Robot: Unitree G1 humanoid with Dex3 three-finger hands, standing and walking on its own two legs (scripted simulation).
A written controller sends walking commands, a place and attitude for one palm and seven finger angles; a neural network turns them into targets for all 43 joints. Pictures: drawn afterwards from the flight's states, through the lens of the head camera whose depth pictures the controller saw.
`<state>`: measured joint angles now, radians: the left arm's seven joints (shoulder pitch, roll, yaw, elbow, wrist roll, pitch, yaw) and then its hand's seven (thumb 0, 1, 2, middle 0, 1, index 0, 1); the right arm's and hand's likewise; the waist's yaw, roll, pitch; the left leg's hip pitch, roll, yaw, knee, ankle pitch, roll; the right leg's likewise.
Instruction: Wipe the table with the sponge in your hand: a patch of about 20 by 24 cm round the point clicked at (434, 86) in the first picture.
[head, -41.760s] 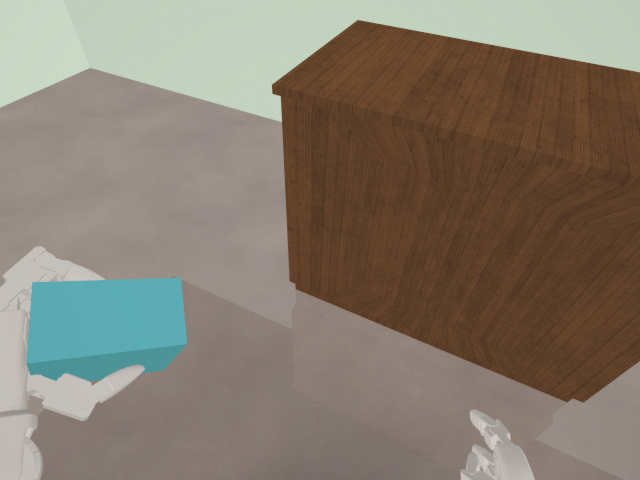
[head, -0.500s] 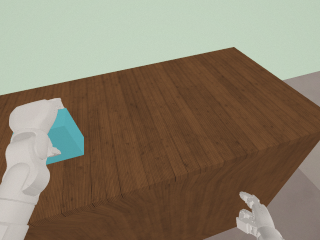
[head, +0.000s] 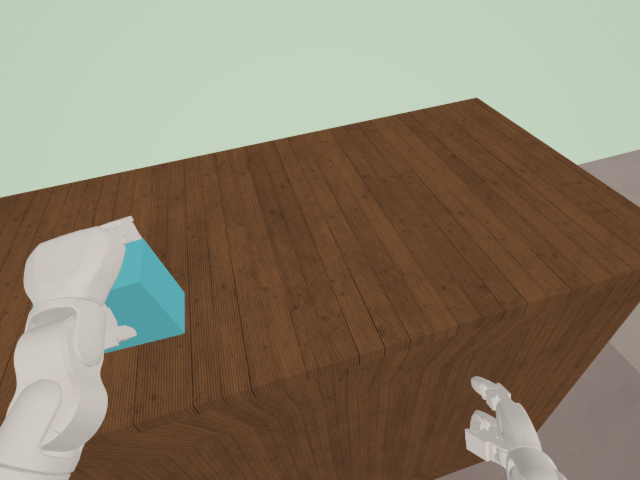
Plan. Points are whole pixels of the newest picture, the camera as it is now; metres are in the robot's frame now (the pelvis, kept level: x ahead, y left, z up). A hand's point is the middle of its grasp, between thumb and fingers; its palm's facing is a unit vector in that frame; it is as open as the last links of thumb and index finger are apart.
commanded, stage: wipe back along the first lane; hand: left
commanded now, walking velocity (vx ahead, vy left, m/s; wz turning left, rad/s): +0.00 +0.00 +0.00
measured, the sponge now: (126, 309) +0.26 +0.28 +0.11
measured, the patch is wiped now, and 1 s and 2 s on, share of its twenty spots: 1.00 1.00 1.00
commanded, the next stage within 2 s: lift the sponge slowly off the table in 0.12 s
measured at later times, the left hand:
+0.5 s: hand (103, 308) +0.23 +0.27 +0.16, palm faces +0.22 -0.12 -0.97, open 10.6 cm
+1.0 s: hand (104, 309) +0.22 +0.26 +0.17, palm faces +0.16 -0.11 -0.98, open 10.6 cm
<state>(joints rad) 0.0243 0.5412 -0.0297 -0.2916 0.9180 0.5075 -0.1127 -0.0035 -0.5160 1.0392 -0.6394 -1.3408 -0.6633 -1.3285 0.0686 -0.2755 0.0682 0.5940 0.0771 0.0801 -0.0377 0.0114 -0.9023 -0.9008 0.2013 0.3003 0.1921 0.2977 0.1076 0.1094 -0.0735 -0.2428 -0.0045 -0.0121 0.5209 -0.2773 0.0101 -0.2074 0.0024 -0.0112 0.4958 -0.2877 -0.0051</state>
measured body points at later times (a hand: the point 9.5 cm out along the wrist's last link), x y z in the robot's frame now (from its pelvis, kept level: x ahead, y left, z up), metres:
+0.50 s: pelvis -0.01 -0.01 +0.00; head -0.03 -0.05 +0.45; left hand +0.21 +0.27 +0.21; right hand +0.24 -0.20 -0.07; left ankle +0.00 +0.11 -0.74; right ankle -0.02 -0.12 -0.74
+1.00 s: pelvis -0.02 -0.02 +0.00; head -0.05 -0.06 +0.45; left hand +0.21 +0.26 +0.22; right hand +0.24 -0.20 -0.06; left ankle +0.00 +0.11 -0.74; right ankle -0.02 -0.12 -0.74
